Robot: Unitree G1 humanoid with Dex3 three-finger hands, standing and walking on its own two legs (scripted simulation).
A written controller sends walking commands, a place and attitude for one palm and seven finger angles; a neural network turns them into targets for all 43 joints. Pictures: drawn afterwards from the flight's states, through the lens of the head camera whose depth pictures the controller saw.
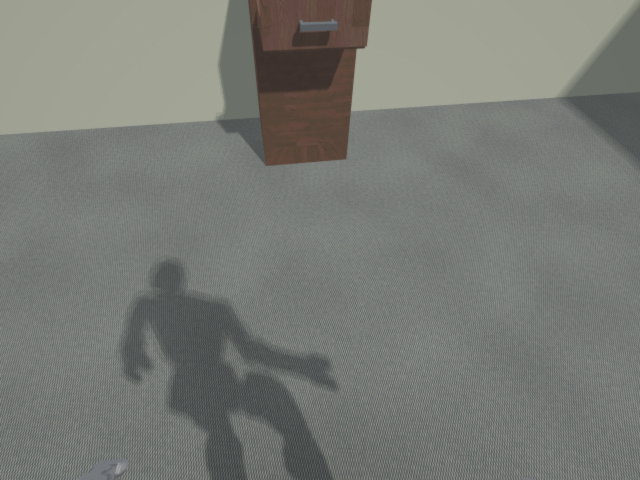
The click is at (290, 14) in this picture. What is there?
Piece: drawer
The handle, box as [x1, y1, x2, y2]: [299, 19, 337, 31]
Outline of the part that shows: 337,23 333,19 325,22 303,22 299,20 301,31 337,29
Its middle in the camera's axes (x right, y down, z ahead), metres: -0.01 -0.72 +1.29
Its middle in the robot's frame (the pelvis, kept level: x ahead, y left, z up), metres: +1.45 +0.08 -0.01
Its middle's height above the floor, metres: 0.76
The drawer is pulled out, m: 0.22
